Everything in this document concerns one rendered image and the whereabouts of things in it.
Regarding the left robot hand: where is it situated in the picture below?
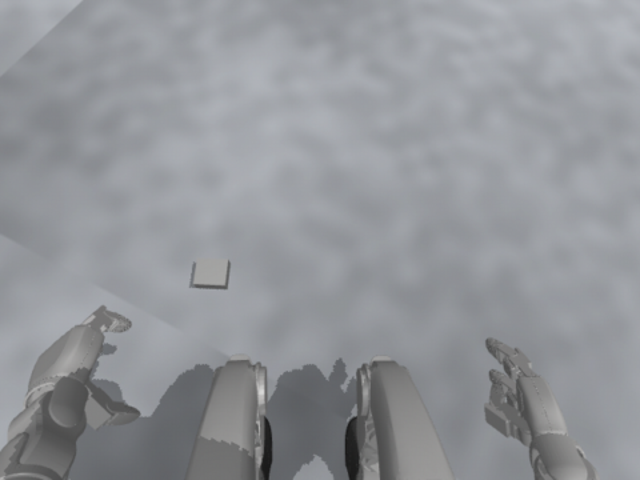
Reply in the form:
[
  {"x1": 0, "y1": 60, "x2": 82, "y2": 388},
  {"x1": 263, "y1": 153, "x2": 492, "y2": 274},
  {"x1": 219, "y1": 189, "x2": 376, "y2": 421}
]
[{"x1": 28, "y1": 305, "x2": 141, "y2": 430}]

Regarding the right robot hand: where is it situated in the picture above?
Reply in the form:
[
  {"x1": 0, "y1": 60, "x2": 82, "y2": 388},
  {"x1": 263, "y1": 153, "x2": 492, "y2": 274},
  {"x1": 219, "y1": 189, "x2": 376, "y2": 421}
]
[{"x1": 484, "y1": 338, "x2": 569, "y2": 448}]

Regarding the left robot arm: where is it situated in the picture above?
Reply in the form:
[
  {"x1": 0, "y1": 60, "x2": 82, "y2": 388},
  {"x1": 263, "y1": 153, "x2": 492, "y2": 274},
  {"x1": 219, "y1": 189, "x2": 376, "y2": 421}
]
[{"x1": 0, "y1": 377, "x2": 89, "y2": 480}]

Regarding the right robot arm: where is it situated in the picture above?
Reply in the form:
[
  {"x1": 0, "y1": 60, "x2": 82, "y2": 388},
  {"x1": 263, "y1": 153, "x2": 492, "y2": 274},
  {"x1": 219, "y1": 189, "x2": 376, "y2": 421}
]
[{"x1": 529, "y1": 434, "x2": 600, "y2": 480}]

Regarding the small box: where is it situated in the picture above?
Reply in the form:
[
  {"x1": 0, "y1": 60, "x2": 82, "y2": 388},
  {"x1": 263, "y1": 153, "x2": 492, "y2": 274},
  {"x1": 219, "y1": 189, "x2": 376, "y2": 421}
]
[{"x1": 193, "y1": 258, "x2": 230, "y2": 289}]

